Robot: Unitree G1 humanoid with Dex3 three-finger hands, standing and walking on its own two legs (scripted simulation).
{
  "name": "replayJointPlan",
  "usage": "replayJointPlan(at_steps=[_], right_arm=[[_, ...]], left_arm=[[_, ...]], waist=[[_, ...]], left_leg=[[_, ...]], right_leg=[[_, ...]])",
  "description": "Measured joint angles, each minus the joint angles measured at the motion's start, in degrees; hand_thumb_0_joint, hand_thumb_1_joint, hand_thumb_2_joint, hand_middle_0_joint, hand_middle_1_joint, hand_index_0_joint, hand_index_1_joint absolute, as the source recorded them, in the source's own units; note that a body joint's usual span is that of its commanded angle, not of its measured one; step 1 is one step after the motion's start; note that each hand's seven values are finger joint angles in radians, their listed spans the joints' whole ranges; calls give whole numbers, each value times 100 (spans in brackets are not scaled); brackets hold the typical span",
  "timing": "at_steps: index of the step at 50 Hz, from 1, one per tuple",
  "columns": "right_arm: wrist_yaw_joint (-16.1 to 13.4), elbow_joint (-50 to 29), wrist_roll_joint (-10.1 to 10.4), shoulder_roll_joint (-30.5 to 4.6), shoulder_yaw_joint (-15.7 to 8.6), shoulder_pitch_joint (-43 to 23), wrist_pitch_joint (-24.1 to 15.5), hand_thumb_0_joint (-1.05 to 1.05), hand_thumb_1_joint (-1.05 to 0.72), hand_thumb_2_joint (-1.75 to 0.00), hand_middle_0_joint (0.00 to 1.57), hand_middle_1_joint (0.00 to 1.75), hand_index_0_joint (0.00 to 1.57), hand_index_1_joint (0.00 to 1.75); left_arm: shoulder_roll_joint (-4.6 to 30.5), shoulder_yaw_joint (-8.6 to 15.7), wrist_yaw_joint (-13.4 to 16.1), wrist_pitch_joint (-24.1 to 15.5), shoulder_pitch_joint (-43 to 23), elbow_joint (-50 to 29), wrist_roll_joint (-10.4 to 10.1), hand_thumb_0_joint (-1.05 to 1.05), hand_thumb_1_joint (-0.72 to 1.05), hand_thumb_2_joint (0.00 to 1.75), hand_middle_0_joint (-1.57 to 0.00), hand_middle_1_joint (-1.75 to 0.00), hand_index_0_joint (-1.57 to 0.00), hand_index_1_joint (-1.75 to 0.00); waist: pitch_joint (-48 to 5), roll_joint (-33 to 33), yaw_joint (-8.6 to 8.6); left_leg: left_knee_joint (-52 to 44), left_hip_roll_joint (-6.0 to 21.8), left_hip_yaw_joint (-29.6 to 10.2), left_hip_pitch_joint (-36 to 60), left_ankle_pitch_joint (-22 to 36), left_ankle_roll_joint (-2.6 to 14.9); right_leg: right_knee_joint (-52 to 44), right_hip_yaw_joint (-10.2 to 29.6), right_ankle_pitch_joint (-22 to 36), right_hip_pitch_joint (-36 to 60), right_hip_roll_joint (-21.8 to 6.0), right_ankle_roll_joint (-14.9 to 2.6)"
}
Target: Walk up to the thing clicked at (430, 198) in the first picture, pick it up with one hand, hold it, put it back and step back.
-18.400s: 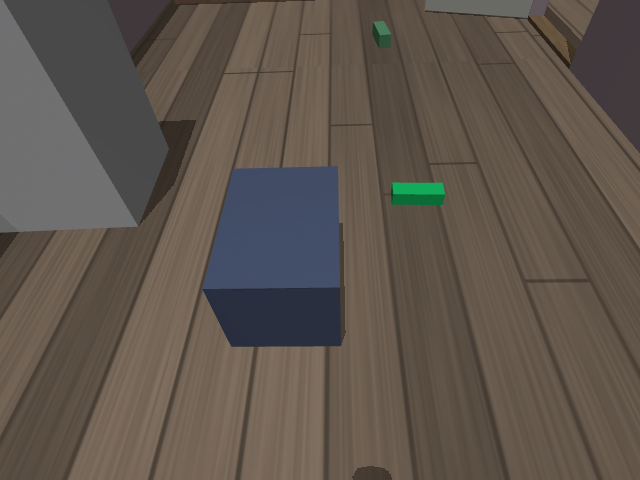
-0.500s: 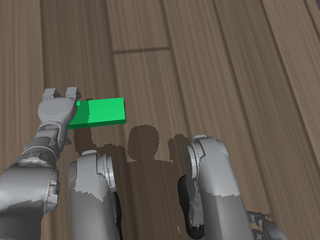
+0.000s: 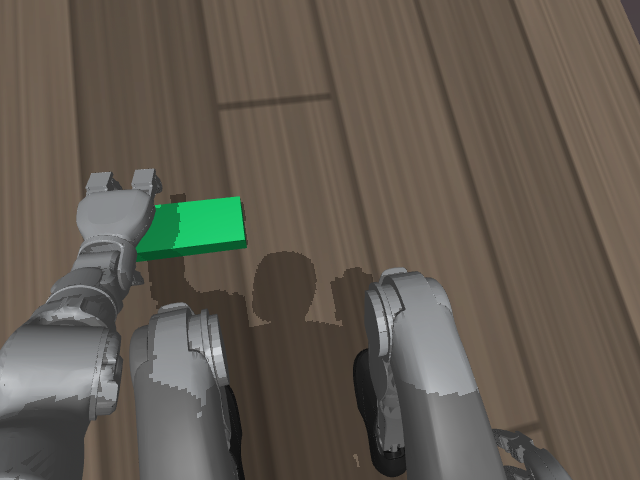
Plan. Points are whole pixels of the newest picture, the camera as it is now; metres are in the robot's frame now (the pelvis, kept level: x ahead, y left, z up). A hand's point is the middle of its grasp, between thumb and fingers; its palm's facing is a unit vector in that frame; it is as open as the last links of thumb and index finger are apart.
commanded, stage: rise first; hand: left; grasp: from above
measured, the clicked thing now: (177, 230) +0.48 +0.19 -0.30
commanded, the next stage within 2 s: approach in 0.58 s
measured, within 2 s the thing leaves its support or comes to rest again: neither
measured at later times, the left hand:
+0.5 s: hand (127, 245) +0.43 +0.24 -0.18, palm faces -0.46 -0.02 -0.89, open 14.3 cm
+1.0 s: hand (165, 220) +0.46 +0.18 -0.17, palm faces -0.42 +0.00 -0.91, open 13.8 cm
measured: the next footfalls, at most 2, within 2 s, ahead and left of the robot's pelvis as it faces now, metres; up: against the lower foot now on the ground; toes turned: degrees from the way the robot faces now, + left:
none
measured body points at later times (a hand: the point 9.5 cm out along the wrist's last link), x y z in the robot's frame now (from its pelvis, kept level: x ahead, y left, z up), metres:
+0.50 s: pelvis +0.00 +0.00 +0.00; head +0.22 +0.05 +0.39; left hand +0.44 +0.24 -0.13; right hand +0.06 -0.28 -0.12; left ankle +0.08 +0.14 -0.29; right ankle +0.10 -0.13 -0.29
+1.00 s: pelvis +0.00 +0.00 +0.00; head +0.22 +0.05 +0.38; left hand +0.47 +0.18 -0.12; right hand +0.05 -0.28 -0.12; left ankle +0.08 +0.14 -0.29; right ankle +0.10 -0.13 -0.29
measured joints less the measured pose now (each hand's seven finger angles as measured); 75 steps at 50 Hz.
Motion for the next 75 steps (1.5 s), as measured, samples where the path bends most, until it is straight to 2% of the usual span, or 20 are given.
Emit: replayJointPlan(at_steps=[4, 8, 15, 19, 27, 36, 44, 48, 53, 58, 61, 64, 69, 72, 75], right_arm=[[-6, -5, 30, 1, -17, 27, 10, 0, -92, -91, 20, 29, 21, 30], [-15, 17, 38, 4, -10, 22, 19, 0, -92, -91, 20, 29, 21, 30], [-13, 15, 2, -7, 41, -17, -47, 0, -91, -91, 20, 29, 21, 30], [-1, 6, -23, -23, 25, -6, -63, 0, -91, -91, 20, 29, 21, 30], [39, 53, -73, -15, 23, -23, -84, 0, -91, -90, 20, 29, 21, 30], [122, 65, -97, 3, 42, -28, -111, 0, -91, -90, 20, 29, 21, 30], [149, 101, -122, 8, 59, -23, -149, 0, -91, -90, 20, 29, 21, 30], [174, 115, -171, 9, 107, -52, -172, 0, -91, -90, 20, 29, 21, 30], [227, 8, -221, -19, 176, -42, -171, 0, -92, -90, 20, 29, 21, 30], [312, -75, -209, -67, 240, 26, -151, 0, -92, -90, 20, 29, 20, 30], [358, -92, -190, -82, 246, 87, -148, 0, -92, -90, 20, 29, 20, 30], [372, -64, -145, -75, 195, 170, -141, 0, -92, -90, 20, 29, 20, 30], [332, 86, -108, -40, 139, 206, -129, 0, -92, -90, 20, 29, 20, 30], [289, 121, -107, -27, 125, 155, -145, 0, -92, -90, 20, 29, 20, 30], [256, 105, -130, -29, 161, 75, -168, 0, -92, -90, 20, 29, 20, 30]], left_arm=[[-19, 44, -22, -4, 64, -93, -3, 0, -57, 105, -8, -101, -7, -103], [-23, -84, -30, 10, 8, 54, -20, 0, -57, 105, -8, -100, -7, -102], [61, -80, -37, -85, -65, 237, 13, 0, -57, 105, -8, -100, -7, -102], [91, 40, 11, -150, 39, 53, 74, 0, -56, 104, -9, -100, -7, -102], [96, -25, 126, -97, -16, 210, 103, 0, -56, 104, -8, -99, -7, -102], [61, 39, 143, -73, 21, 148, 61, 0, -56, 104, -9, -99, -7, -101], [-77, -310, 98, -48, -208, 294, 8, 0, -54, 106, -9, -103, -8, -105], [-200, -446, 231, 10, -525, 531, 90, 0, -53, 106, -9, -106, -9, -107], [-242, -245, 437, 233, -819, 822, 199, 0, -52, 108, -9, -108, -9, -109], [-222, -14, 428, 466, -790, 869, 90, 0, -51, 110, -10, -109, -9, -110], [-170, 68, 318, 503, -614, 754, -17, 0, -52, 111, -10, -109, -9, -110], [-89, 161, 128, 407, -403, 456, -128, 0, -52, 112, -10, -109, -9, -110], [-54, -224, -58, 256, -373, 344, -338, 0, -53, 112, -10, -110, -9, -111], [-62, -353, -98, 104, -434, 405, -293, 0, -52, 112, -10, -111, -10, -112], [-78, -442, -39, -10, -522, 601, -200, 0, -50, 113, -10, -113, -10, -114]], waist=[[-42, 17, 25], [-75, 6, 43], [-17, -51, 8], [-2, -49, -2], [-13, -52, -22], [12, -20, -26], [-15, -34, -47], [-11, -53, -158], [2, 6, -371], [61, 85, -474], [120, 106, -454], [142, 130, -352], [129, 89, -151], [142, 57, -90], [144, -1, -117]], left_leg=[[-21, -5, 3, 3, 10, -3], [-60, -4, 28, 32, 19, 10], [-55, -12, 8, 42, 40, 3], [-5, -28, -22, 2, 43, -17], [45, -30, -15, -50, 31, -13], [78, -24, -27, -42, -2, -15], [69, -28, -17, -62, 12, -22], [62, -20, -29, -61, 14, -32], [64, 5, -72, -90, 1, -36], [56, 40, -83, -92, -20, -1], [58, 53, -74, -64, -34, 1], [67, 39, -75, -69, -36, -16], [70, 6, -38, -58, -33, -19], [76, -9, -54, -42, -33, -30], [91, -15, -73, -31, -41, -38]], right_leg=[[-21, 0, 4, 8, -5, -2], [-47, 17, 9, 29, -9, -2], [-48, 0, 33, 42, -9, -7], [-13, -20, 31, 20, -12, -6], [34, -6, 21, -32, -4, -1], [60, -11, 4, -32, 9, 13], [63, -2, 17, -64, 8, 4], [51, -13, 33, -72, 17, -6], [20, -54, 59, -108, 45, -12], [-8, -67, 80, -130, 79, 1], [2, -58, 81, -123, 91, -3], [25, -56, 67, -133, 80, -14], [67, -20, 32, -123, 50, -17], [58, -35, 20, -82, 40, -13], [55, -50, 12, -52, 39, -6]])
